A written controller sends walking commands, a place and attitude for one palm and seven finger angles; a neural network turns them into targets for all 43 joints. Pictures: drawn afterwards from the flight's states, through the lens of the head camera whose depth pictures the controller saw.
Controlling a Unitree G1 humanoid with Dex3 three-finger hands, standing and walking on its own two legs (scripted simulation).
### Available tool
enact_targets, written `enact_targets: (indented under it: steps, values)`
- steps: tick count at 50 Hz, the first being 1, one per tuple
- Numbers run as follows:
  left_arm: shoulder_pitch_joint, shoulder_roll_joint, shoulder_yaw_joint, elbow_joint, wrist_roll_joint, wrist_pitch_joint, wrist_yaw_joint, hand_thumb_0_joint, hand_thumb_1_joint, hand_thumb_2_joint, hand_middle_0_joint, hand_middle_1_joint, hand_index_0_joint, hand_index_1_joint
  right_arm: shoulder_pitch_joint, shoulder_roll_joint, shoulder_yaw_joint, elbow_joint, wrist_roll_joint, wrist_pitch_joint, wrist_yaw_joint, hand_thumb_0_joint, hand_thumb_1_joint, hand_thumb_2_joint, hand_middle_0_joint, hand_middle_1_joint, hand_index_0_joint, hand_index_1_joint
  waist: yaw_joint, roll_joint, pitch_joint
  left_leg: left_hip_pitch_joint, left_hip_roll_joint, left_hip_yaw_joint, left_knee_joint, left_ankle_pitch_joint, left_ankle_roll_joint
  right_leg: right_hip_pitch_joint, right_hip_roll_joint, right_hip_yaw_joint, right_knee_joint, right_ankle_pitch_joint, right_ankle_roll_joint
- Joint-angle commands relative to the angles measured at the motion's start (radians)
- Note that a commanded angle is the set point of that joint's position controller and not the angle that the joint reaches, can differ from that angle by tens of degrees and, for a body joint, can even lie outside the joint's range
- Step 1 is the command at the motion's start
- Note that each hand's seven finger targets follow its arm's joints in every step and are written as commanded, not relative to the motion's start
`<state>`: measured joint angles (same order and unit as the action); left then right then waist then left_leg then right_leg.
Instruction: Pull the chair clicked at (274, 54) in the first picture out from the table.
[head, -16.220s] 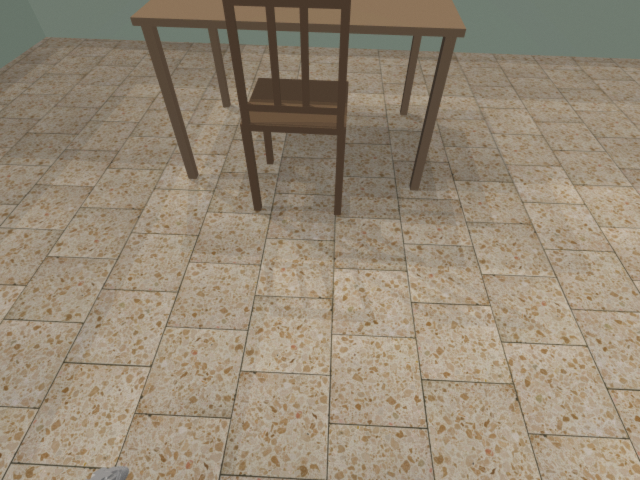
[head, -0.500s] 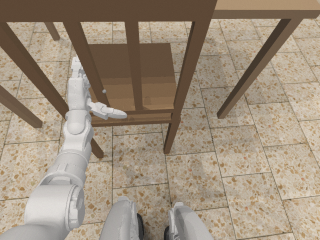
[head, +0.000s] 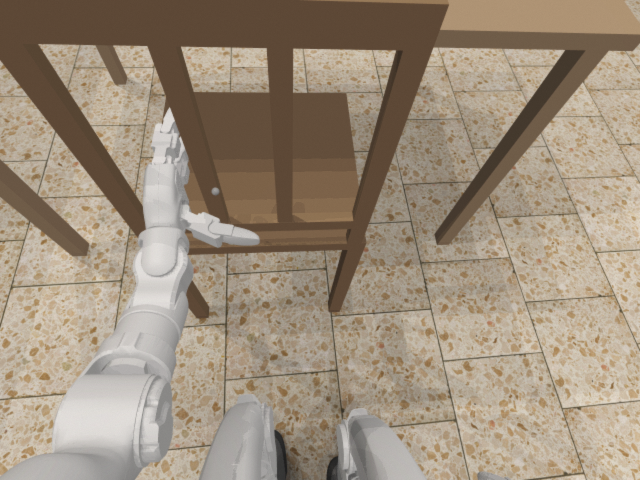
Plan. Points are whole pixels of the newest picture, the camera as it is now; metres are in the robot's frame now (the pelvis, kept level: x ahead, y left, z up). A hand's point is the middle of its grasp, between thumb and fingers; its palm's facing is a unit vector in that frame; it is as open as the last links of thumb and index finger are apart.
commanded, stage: hook a spindle and tug to test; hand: left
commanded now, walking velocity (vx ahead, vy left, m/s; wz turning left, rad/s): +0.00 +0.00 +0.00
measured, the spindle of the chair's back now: (200, 155) +0.51 +0.14 +0.05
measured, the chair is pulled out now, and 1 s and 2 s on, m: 0.00 0.00 0.02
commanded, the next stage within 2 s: step backward, pulling the chair out in 1.38 s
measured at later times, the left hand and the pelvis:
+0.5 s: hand (216, 188) +0.47 +0.12 +0.03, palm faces +0.07 -1.00 -0.04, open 10.6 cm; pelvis +0.00 +0.00 +0.00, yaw +0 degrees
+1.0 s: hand (219, 184) +0.47 +0.11 +0.03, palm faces +0.06 -1.00 -0.03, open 5.6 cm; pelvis +0.01 +0.00 +0.00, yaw +0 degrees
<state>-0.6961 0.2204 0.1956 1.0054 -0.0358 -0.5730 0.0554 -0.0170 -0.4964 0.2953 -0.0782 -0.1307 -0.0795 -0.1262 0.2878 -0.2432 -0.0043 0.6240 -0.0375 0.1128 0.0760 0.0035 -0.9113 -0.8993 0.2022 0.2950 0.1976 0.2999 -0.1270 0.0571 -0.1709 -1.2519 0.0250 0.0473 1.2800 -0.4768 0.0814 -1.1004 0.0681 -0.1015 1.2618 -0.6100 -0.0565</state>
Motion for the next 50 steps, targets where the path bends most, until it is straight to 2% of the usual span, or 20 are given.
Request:
enact_targets:
  steps: [1, 3, 8, 9, 10, 13, 17, 19, 22, 24, 27, 29, 31, 34, 38, 40, 42, 44, 46, 50]
  values:
    - [-0.392, 0.126, 0.020, -0.203, 0.005, -0.076, 0.007, 0.000, -0.500, 0.300, -0.183, -0.464, -0.183, -0.464, 0.131, -0.166, -0.056, -0.055, 0.000, -0.015, -0.004, 0.000, -0.900, -0.900, 0.200, 0.300, 0.200, 0.300, -0.036, 0.050, -0.479, 0.562, -0.001, -0.150, -0.108, 0.299, -0.049, 0.010, -0.004, 0.082, -0.180, 0.316, 0.022]
    - [-0.382, 0.130, 0.025, -0.181, 0.008, -0.071, 0.010, 0.000, -0.500, 0.300, -0.218, -0.573, -0.218, -0.573, 0.130, -0.167, -0.056, -0.056, 0.000, -0.009, -0.003, 0.000, -0.900, -0.900, 0.200, 0.300, 0.200, 0.300, -0.041, 0.011, -0.460, 0.526, -0.002, -0.143, -0.107, 0.283, -0.046, 0.024, -0.003, 0.085, -0.186, 0.314, 0.026]
    - [-0.389, 0.134, 0.032, -0.227, 0.008, -0.079, 0.020, 0.000, -0.500, 0.300, -0.306, -0.847, -0.306, -0.847, 0.131, -0.167, -0.058, -0.061, -0.003, -0.006, -0.001, 0.000, -0.900, -0.900, 0.200, 0.300, 0.200, 0.300, -0.029, 0.052, -0.508, 0.576, 0.002, -0.153, -0.112, 0.319, -0.052, 0.022, -0.003, 0.078, -0.175, 0.329, 0.021]
    - [-0.385, 0.107, 0.009, -0.245, 0.005, -0.080, 0.019, 0.000, -0.500, 0.300, -0.324, -0.902, -0.324, -0.902, 0.132, -0.165, -0.058, -0.069, -0.001, -0.007, 0.001, 0.000, -0.900, -0.900, 0.200, 0.300, 0.200, 0.300, -0.031, 0.066, -0.519, 0.601, 0.003, -0.159, -0.116, 0.339, -0.055, 0.012, -0.002, 0.075, -0.169, 0.337, 0.019]
    - [-0.365, 0.077, -0.010, -0.222, 0.004, -0.072, 0.017, 0.000, -0.444, 0.324, -0.342, -0.957, -0.342, -0.957, 0.129, -0.161, -0.058, -0.066, 0.000, -0.005, 0.004, 0.000, -0.900, -0.900, 0.200, 0.300, 0.200, 0.300, -0.037, 0.042, -0.502, 0.593, 0.003, -0.161, -0.117, 0.329, -0.053, 0.010, -0.001, 0.071, -0.177, 0.331, 0.022]
    - [-0.380, 0.106, 0.006, -0.206, 0.010, -0.064, 0.024, 0.000, -0.276, 0.396, -0.394, -1.121, -0.394, -1.121, 0.132, -0.165, -0.057, -0.058, 0.000, -0.001, 0.002, 0.000, -0.900, -0.900, 0.200, 0.300, 0.200, 0.300, -0.046, 0.007, -0.457, 0.530, -0.003, -0.145, -0.115, 0.276, -0.045, 0.030, 0.000, 0.082, -0.193, 0.309, 0.025]
    - [-0.399, 0.112, 0.010, -0.182, 0.020, -0.070, 0.031, 0.000, -0.052, 0.492, -0.465, -1.340, -0.465, -1.340, 0.137, -0.164, -0.056, -0.052, -0.002, -0.003, 0.001, 0.000, -0.900, -0.900, 0.200, 0.300, 0.200, 0.300, -0.045, 0.028, -0.432, 0.530, -0.001, -0.151, -0.118, 0.256, -0.048, 0.000, -0.002, 0.078, -0.189, 0.279, 0.023]
    - [-0.424, 0.070, -0.029, -0.193, 0.027, -0.079, 0.032, 0.000, 0.060, 0.540, -0.500, -1.450, -0.500, -1.450, 0.140, -0.161, -0.056, -0.055, -0.004, -0.006, 0.002, 0.000, -0.900, -0.900, 0.200, 0.300, 0.200, 0.300, -0.055, 0.036, -0.453, 0.563, 0.003, -0.162, -0.119, 0.269, -0.048, -0.019, -0.002, 0.076, -0.183, 0.281, 0.021]
    - [-0.409, 0.085, -0.014, -0.192, 0.025, -0.081, 0.035, 0.000, 0.228, 0.612, -0.500, -1.450, -0.500, -1.450, 0.146, -0.168, -0.063, -0.047, -0.006, -0.005, 0.005, 0.000, -0.900, -0.900, 0.200, 0.300, 0.200, 0.300, -0.047, 0.044, -0.476, 0.594, 0.008, -0.173, -0.121, 0.288, -0.054, -0.026, -0.001, 0.069, -0.181, 0.287, 0.019]
    - [-0.403, 0.040, -0.052, -0.220, 0.020, -0.081, 0.029, 0.000, 0.340, 0.660, -0.500, -1.450, -0.500, -1.450, 0.142, -0.162, -0.063, -0.057, -0.005, -0.004, 0.008, 0.000, -0.900, -0.900, 0.200, 0.300, 0.200, 0.300, -0.051, 0.045, -0.502, 0.616, 0.008, -0.173, -0.120, 0.311, -0.052, -0.021, -0.002, 0.069, -0.179, 0.306, 0.019]
    - [-0.408, 0.080, -0.027, -0.170, 0.028, -0.070, 0.030, 0.000, 0.508, 0.732, -0.500, -1.450, -0.500, -1.450, 0.146, -0.168, -0.062, -0.042, -0.005, 0.002, 0.006, 0.000, -0.900, -0.900, 0.200, 0.300, 0.200, 0.300, -0.054, 0.031, -0.452, 0.577, 0.006, -0.170, -0.118, 0.285, -0.050, -0.029, 0.000, 0.069, -0.185, 0.288, 0.020]
    - [-0.434, 0.059, -0.048, -0.201, 0.032, -0.079, 0.028, 0.000, 0.620, 0.780, -0.500, -1.450, -0.500, -1.450, 0.147, -0.164, -0.061, -0.048, -0.006, 0.001, 0.008, 0.000, -0.900, -0.900, 0.200, 0.300, 0.200, 0.300, -0.053, 0.071, -0.476, 0.613, 0.008, -0.176, -0.120, 0.309, -0.053, -0.040, -0.002, 0.068, -0.177, 0.297, 0.016]
    - [-0.400, 0.064, -0.034, -0.167, 0.026, -0.071, 0.028, 0.000, 0.732, 0.828, -0.500, -1.450, -0.500, -1.450, 0.145, -0.166, -0.063, -0.045, -0.006, 0.006, 0.007, 0.000, -0.900, -0.900, 0.200, 0.300, 0.200, 0.300, -0.055, 0.027, -0.467, 0.587, 0.006, -0.168, -0.114, 0.303, -0.050, -0.027, -0.001, 0.070, -0.183, 0.304, 0.021]
    - [-0.410, 0.068, -0.031, -0.179, 0.023, -0.069, 0.026, 0.000, 0.900, 0.900, -0.500, -1.450, -0.500, -1.450, 0.149, -0.165, -0.062, -0.049, -0.004, 0.007, 0.006, 0.000, -0.900, -0.900, 0.200, 0.300, 0.200, 0.300, -0.055, 0.033, -0.476, 0.582, 0.004, -0.162, -0.111, 0.321, -0.047, -0.011, -0.001, 0.073, -0.179, 0.328, 0.021]
    - [-0.367, 0.089, -0.010, -0.175, 0.023, -0.063, 0.021, 0.000, 0.900, 0.900, -0.500, -1.450, -0.500, -1.450, 0.148, -0.165, -0.062, -0.054, -0.005, 0.014, 0.006, 0.000, -0.900, -0.900, 0.200, 0.300, 0.200, 0.300, -0.040, 0.023, -0.479, 0.556, -0.003, -0.149, -0.107, 0.327, -0.046, 0.022, -0.001, 0.078, -0.181, 0.346, 0.022]
    - [-0.337, 0.040, -0.049, -0.214, 0.014, -0.061, 0.013, 0.000, 0.900, 0.900, -0.500, -1.450, -0.500, -1.450, 0.136, -0.158, -0.062, -0.066, -0.002, 0.015, 0.011, 0.000, -0.900, -0.900, 0.200, 0.300, 0.200, 0.300, -0.035, 0.059, -0.494, 0.607, 0.001, -0.154, -0.115, 0.365, -0.050, 0.011, -0.002, 0.069, -0.179, 0.365, 0.019]
    - [-0.293, 0.082, -0.017, -0.207, 0.018, -0.049, 0.018, 0.000, 0.900, 0.900, -0.500, -1.450, -0.500, -1.450, 0.139, -0.163, -0.061, -0.066, -0.002, 0.024, 0.010, 0.000, -0.900, -0.900, 0.200, 0.300, 0.200, 0.300, -0.027, 0.022, -0.482, 0.573, -0.001, -0.145, -0.111, 0.368, -0.048, 0.035, 0.000, 0.074, -0.178, 0.381, 0.021]
    - [-0.281, 0.045, -0.052, -0.249, 0.020, -0.049, 0.014, 0.000, 0.900, 0.900, -0.500, -1.450, -0.500, -1.450, 0.134, -0.157, -0.061, -0.078, -0.001, 0.025, 0.013, 0.000, -0.900, -0.900, 0.200, 0.300, 0.200, 0.300, -0.029, 0.030, -0.492, 0.585, -0.002, -0.143, -0.111, 0.381, -0.045, 0.043, -0.001, 0.076, -0.177, 0.399, 0.021]
    - [-0.232, 0.068, -0.031, -0.254, 0.015, -0.041, 0.017, 0.000, 0.900, 0.900, -0.500, -1.450, -0.500, -1.450, 0.131, -0.160, -0.062, -0.084, 0.001, 0.029, 0.014, 0.000, -0.900, -0.900, 0.200, 0.300, 0.200, 0.300, -0.017, 0.019, -0.479, 0.578, -0.001, -0.141, -0.118, 0.384, -0.048, 0.056, 0.000, 0.074, -0.180, 0.405, 0.022]
    - [-0.161, 0.036, -0.060, -0.300, 0.006, -0.027, 0.012, 0.000, 0.900, 0.900, -0.500, -1.450, -0.500, -1.450, 0.121, -0.155, -0.062, -0.101, 0.005, 0.032, 0.018, 0.000, -0.900, -0.900, 0.200, 0.300, 0.200, 0.300, -0.009, 0.020, -0.487, 0.588, -0.003, -0.132, -0.121, 0.411, -0.047, 0.086, 0.000, 0.076, -0.185, 0.442, 0.022]
